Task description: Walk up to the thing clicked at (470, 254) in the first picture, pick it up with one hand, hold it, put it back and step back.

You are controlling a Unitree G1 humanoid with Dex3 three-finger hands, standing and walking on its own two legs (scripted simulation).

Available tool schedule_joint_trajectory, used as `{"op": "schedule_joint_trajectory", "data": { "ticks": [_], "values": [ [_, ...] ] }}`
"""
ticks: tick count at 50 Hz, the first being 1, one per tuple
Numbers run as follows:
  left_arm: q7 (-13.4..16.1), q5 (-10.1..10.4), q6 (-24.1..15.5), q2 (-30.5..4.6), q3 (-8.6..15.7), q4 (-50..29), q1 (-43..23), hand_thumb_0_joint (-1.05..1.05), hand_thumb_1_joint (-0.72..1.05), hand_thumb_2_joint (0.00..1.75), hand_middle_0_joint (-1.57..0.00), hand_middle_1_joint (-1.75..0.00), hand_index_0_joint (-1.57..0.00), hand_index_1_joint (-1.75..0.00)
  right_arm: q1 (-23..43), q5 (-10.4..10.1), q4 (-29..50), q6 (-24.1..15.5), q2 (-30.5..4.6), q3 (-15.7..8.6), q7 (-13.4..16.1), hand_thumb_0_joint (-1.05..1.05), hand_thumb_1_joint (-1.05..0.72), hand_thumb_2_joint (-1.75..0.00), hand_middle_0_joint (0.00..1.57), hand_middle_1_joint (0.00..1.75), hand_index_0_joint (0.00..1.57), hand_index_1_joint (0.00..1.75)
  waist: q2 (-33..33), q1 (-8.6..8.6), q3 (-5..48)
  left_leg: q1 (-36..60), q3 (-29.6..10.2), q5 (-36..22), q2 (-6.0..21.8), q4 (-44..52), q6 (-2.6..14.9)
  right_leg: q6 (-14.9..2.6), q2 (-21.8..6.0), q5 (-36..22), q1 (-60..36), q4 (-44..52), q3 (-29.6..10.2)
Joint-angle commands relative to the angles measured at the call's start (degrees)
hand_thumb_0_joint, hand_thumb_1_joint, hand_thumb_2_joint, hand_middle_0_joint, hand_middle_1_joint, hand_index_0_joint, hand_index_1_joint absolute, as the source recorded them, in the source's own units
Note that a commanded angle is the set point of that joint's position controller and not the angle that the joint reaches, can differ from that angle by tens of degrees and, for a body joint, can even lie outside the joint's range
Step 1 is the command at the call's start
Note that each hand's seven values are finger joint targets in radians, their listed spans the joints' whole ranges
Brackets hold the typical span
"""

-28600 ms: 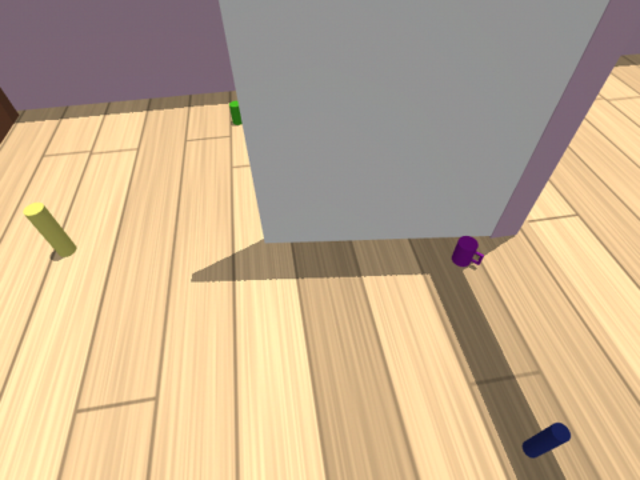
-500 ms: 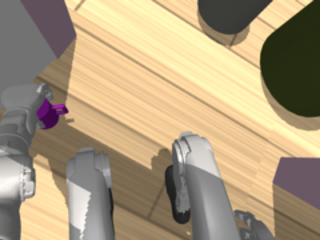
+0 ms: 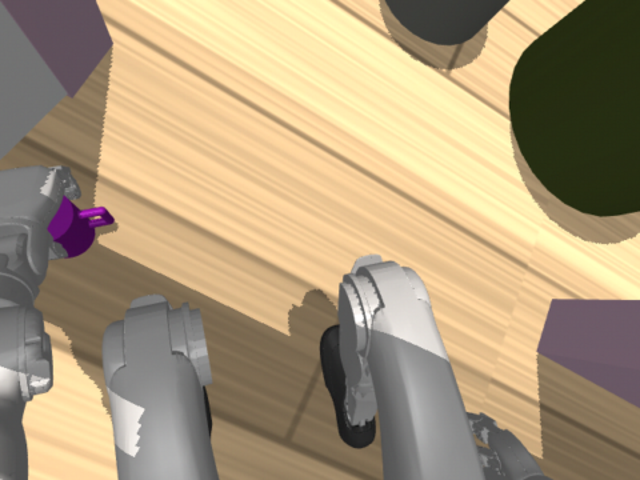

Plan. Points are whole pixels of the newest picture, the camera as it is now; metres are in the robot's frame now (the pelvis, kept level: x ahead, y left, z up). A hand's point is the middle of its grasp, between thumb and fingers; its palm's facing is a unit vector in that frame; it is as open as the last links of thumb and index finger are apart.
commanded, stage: rest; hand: left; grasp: from above
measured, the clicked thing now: (68, 223) +0.44 +0.28 -0.27
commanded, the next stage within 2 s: open in 0.16 s
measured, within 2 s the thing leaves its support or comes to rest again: neither
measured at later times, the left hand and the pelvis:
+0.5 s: hand (42, 228) +0.42 +0.30 -0.22, palm faces -0.49 -0.11 -0.86, open 9.9 cm; pelvis -0.01 +0.00 -0.01, yaw -2 degrees
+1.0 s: hand (42, 219) +0.43 +0.30 -0.23, palm faces -0.47 -0.10 -0.88, open 13.6 cm; pelvis +0.00 +0.01 -0.01, yaw -2 degrees
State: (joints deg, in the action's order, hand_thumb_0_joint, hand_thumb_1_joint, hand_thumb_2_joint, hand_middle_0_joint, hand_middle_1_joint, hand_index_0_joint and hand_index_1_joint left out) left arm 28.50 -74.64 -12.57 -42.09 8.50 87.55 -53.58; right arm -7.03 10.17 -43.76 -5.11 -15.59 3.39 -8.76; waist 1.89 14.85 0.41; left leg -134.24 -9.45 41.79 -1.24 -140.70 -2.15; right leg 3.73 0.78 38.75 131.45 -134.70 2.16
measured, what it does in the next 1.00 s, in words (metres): stands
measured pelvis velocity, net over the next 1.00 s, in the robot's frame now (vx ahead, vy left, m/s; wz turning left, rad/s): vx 0.00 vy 0.01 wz -0.04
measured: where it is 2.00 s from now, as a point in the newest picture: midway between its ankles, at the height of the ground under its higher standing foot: (276, 431)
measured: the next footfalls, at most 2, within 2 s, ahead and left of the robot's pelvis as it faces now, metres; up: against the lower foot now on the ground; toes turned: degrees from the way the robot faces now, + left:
none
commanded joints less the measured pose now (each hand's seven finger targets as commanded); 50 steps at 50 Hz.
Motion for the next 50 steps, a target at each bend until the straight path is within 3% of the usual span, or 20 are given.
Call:
{"op": "schedule_joint_trajectory", "data": {
  "ticks": [1,2,7,10,13,16,19,21,22,25,27,28,32,33,36,39,46,47,48,50],
  "values": [
    [3.11,0.57,-0.32,-16.35,1.55,-8.17,-18.1,0.0,0.77,0.86,-1.11,-0.72,-1.12,-0.71,-13.45,0.38,-0.22,-0.4,-15.04,-4.14,0.2,0.0,-0.9,-0.9,0.2,0.3,0.2,0.3,-21.14,0.48,40.45,30.84,7.47,-14.71,0.27,13.71,2.99,-5.35,1.22,-14.64,-20.67,11.07,7.23],
    [3.2,0.67,-0.45,-15.93,0.79,-7.87,-18.74,0.0,0.76,0.83,-1.09,-0.72,-1.11,-0.7,-12.81,0.27,-0.27,-0.46,-15.09,-4.01,0.11,0.0,-0.9,-0.9,0.2,0.3,0.2,0.3,-20.92,0.35,40.77,30.86,7.23,-14.52,0.3,13.65,2.96,-5.53,1.47,-14.55,-19.92,10.98,7.37],
    [3.69,-0.3,-1.4,-15.16,-0.51,-1.46,-19.89,0.0,0.73,0.82,-1.06,-0.72,-1.08,-0.7,-13.69,1.05,-0.65,-0.96,-15.82,-2.88,-0.59,0.0,-0.9,-0.9,0.2,0.3,0.2,0.3,-15.89,3.36,36.48,26.47,6.59,-13.36,0.34,11.3,3.74,-4.83,1.61,-14.52,-20.44,10.98,7.93],
    [4.28,-0.36,-2.06,-17.27,0.5,-0.17,-18.27,0.0,0.71,0.8,-1.03,-0.71,-1.05,-0.68,-12.94,1.27,-0.2,-1.19,-16.25,-2.51,-0.62,0.0,-0.9,-0.9,0.2,0.3,0.2,0.3,-15.87,2.0,35.85,24.8,6.73,-11.69,0.24,11.75,3.89,-4.71,1.8,-12.75,-21.49,11.51,7.8],
    [4.65,-0.84,-2.82,-16.36,-0.97,2.38,-19.83,0.0,0.68,0.77,-1.01,-0.69,-1.03,-0.67,-12.55,1.59,-0.24,-1.48,-16.36,-1.9,-0.84,0.0,-0.9,-0.9,0.2,0.3,0.2,0.3,-14.5,3.74,34.16,22.71,6.21,-9.23,0.3,11.42,4.08,-4.69,2.17,-10.51,-20.56,11.65,8.17],
    [5.47,-1.16,-3.18,-18.34,-0.16,2.25,-19.85,0.0,0.44,0.76,-0.78,-0.7,-0.8,-0.68,-12.05,1.58,0.05,-1.73,-17.01,-1.8,-0.75,0.0,-0.89,-0.89,0.2,0.3,0.2,0.3,-16.3,2.71,34.25,23.96,5.97,-8.81,0.17,12.12,3.76,-4.97,2.08,-9.8,-18.96,11.11,8.86],
    [5.94,-2.15,-3.43,-16.89,-1.48,2.86,-21.9,0.0,0.23,0.75,-0.65,-0.72,-0.67,-0.7,-11.95,2.29,-0.09,-2.27,-16.86,-1.28,-1.07,0.0,-0.89,-0.89,0.2,0.3,0.2,0.3,-16.93,4.61,33.09,24.39,5.86,-7.97,0.25,11.45,3.68,-4.88,2.2,-9.61,-18.05,10.83,9.05],
    [6.56,-1.99,-3.5,-18.26,-0.86,2.41,-22.26,0.0,0.15,0.76,-0.6,-0.73,-0.62,-0.72,-11.78,2.23,-0.22,-2.81,-17.11,-1.37,-1.12,0.0,-0.89,-0.89,0.2,0.3,0.2,0.3,-16.63,4.25,31.75,23.32,5.95,-7.03,0.21,11.38,3.8,-4.82,2.21,-8.71,-17.52,11.16,8.9],
    [7.27,-2.19,-3.73,-20.37,0.79,0.46,-21.3,0.0,0.12,0.77,-0.58,-0.74,-0.59,-0.72,-11.91,2.33,-0.23,-2.86,-17.32,-1.44,-1.01,0.0,-0.89,-0.89,0.2,0.3,0.2,0.3,-18.05,2.86,33.97,24.73,6.05,-8.19,0.18,11.89,3.61,-4.81,2.14,-9.45,-18.77,11.28,8.9],
    [7.97,-2.92,-3.31,-17.93,-0.84,1.61,-22.02,0.0,0.04,0.82,-0.51,-0.78,-0.52,-0.77,-11.77,2.68,-0.63,-3.5,-16.97,-1.34,-1.56,0.0,-0.89,-0.9,0.2,0.3,0.2,0.3,-18.56,4.52,33.47,25.96,5.86,-8.78,0.51,11.08,3.41,-4.89,2.23,-10.57,-17.48,10.21,9.11],
    [8.61,-2.49,-3.09,-18.46,-0.49,2.1,-22.78,0.0,-0.04,0.82,-0.46,-0.79,-0.47,-0.78,-11.66,2.65,-0.68,-4.01,-17.52,-1.44,-1.86,0.0,-0.89,-0.9,0.2,0.3,0.2,0.3,-18.83,4.94,31.45,24.25,5.88,-7.91,0.37,11.06,3.51,-4.8,2.05,-9.72,-16.41,10.28,9.26],
    [8.81,-2.55,-3.02,-19.14,0.03,0.85,-21.38,0.0,-0.07,0.84,-0.44,-0.8,-0.44,-0.8,-12.0,2.71,-0.75,-4.01,-17.44,-1.45,-1.92,0.0,-0.89,-0.9,0.2,0.3,0.2,0.3,-19.81,4.09,33.05,25.56,5.77,-8.98,0.46,11.64,3.44,-4.87,2.28,-10.55,-17.93,10.46,9.07],
    [9.13,-1.62,-1.95,-19.07,0.36,1.73,-20.66,0.0,-0.2,0.9,-0.34,-0.84,-0.34,-0.84,-12.22,2.94,-0.83,-4.34,-17.61,-1.36,-2.43,0.0,-0.89,-0.9,0.2,0.3,0.2,0.3,-19.53,3.99,34.67,25.26,5.69,-9.52,0.5,11.4,3.44,-4.89,2.25,-11.3,-18.55,10.42,9.14],
    [9.09,-1.26,-1.62,-18.48,0.15,2.29,-19.09,0.0,-0.23,0.91,-0.32,-0.86,-0.32,-0.87,-11.98,2.66,-0.87,-4.2,-17.42,-1.39,-2.41,0.0,-0.89,-0.9,0.2,0.3,0.2,0.3,-20.13,3.13,34.59,25.43,5.82,-9.62,0.4,12.05,3.34,-4.98,2.27,-11.44,-18.62,10.29,9.06],
    [8.25,-0.93,-1.0,-17.43,-0.81,2.66,-20.51,0.0,-0.31,0.94,-0.26,-0.9,-0.25,-0.91,-12.18,3.01,-1.04,-4.47,-17.19,-1.4,-2.82,0.0,-0.89,-0.9,0.2,0.3,0.2,0.3,-20.28,4.38,33.69,25.34,5.59,-8.58,0.53,11.86,3.3,-5.12,2.29,-10.61,-17.4,9.94,9.37],
    [7.51,-0.08,-0.8,-18.65,-0.25,0.5,-19.35,0.0,-0.4,0.97,-0.21,-0.91,-0.19,-0.93,-11.89,2.64,-0.7,-4.29,-17.24,-1.35,-2.81,0.0,-0.89,-0.9,0.2,0.3,0.2,0.3,-20.86,2.86,35.52,25.23,5.85,-9.59,0.43,11.92,3.38,-5.03,2.3,-11.31,-19.43,10.47,8.82],
    [5.65,0.6,-0.41,-17.59,-0.14,-1.49,-19.24,0.0,-0.5,1.02,-0.12,-0.98,-0.1,-1.0,-13.13,2.68,-0.76,-3.89,-17.57,-1.57,-3.27,0.0,-0.89,-0.9,0.2,0.3,0.2,0.3,-21.49,3.47,36.91,27.45,5.63,-12.53,0.21,11.81,3.01,-5.09,1.93,-13.9,-19.72,9.79,9.42],
    [5.62,0.94,-0.35,-17.36,-0.21,-1.78,-17.77,0.0,-0.51,1.04,-0.1,-1.01,-0.08,-1.02,-12.63,2.3,-0.95,-3.78,-17.41,-1.73,-3.21,0.0,-0.89,-0.9,0.2,0.3,0.2,0.3,-22.5,2.28,37.42,28.55,5.58,-13.3,0.28,12.5,2.77,-5.26,1.91,-14.48,-19.77,9.61,9.28],
    [5.37,0.82,-0.17,-16.44,-0.28,-0.52,-17.88,0.0,-0.51,1.05,-0.1,-1.01,-0.08,-1.03,-12.69,2.6,-0.94,-3.78,-17.56,-1.81,-3.36,0.0,-0.89,-0.9,0.2,0.3,0.2,0.3,-22.17,3.35,36.03,28.71,5.45,-13.61,0.24,12.25,2.62,-5.19,1.75,-14.46,-18.49,9.25,9.67],
    [4.96,0.78,-0.36,-15.98,-0.64,-1.74,-17.77,0.0,-0.53,1.05,-0.08,-1.02,-0.06,-1.04,-12.88,2.53,-0.83,-3.55,-17.58,-1.69,-3.45,0.0,-0.89,-0.9,0.2,0.3,0.2,0.3,-23.53,3.38,36.79,29.69,5.21,-14.89,0.29,12.42,2.5,-5.26,1.8,-15.37,-19.0,9.07,9.8]
  ]
}}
